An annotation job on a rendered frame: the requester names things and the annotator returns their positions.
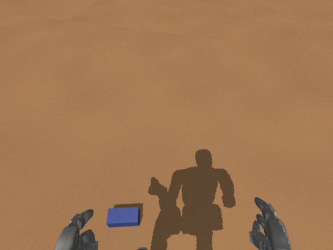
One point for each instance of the carton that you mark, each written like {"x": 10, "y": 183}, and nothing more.
{"x": 123, "y": 217}

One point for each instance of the right robot hand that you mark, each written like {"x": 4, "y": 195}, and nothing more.
{"x": 276, "y": 235}

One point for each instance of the left robot hand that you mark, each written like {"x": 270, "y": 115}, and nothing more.
{"x": 70, "y": 239}

